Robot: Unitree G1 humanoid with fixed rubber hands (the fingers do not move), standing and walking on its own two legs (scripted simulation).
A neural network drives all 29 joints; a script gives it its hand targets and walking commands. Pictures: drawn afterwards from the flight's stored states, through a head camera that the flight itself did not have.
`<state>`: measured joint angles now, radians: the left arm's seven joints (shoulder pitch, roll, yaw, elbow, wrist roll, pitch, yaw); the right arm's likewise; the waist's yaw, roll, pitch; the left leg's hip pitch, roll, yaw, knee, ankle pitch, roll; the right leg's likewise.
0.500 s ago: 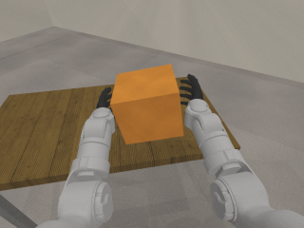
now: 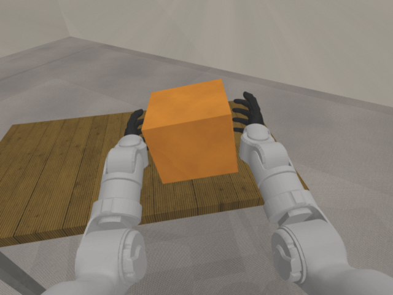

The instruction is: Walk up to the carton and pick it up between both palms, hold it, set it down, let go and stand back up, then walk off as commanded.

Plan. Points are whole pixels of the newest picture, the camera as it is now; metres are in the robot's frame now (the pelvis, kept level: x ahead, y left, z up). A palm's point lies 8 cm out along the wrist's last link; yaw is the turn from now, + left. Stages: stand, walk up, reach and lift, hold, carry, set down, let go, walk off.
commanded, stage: hold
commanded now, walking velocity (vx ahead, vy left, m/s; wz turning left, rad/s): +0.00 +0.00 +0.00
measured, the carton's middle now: (192, 130) +0.43 +0.00 +0.15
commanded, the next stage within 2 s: none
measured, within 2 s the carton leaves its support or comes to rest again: neither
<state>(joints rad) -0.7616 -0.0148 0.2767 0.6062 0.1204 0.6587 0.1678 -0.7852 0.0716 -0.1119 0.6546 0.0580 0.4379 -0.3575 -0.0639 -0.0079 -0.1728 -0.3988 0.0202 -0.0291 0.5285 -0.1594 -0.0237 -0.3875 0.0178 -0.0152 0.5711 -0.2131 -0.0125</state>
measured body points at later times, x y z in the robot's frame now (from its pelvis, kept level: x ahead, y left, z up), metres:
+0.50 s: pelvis +0.00 +0.00 +0.00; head -0.05 +0.00 +0.45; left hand +0.40 +0.13 +0.16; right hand +0.39 -0.13 +0.19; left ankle +0.07 +0.14 -0.73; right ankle +0.05 -0.10 -0.73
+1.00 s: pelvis +0.00 +0.00 +0.00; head -0.05 +0.00 +0.45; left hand +0.40 +0.13 +0.16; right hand +0.39 -0.13 +0.19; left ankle +0.07 +0.14 -0.73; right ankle +0.05 -0.10 -0.73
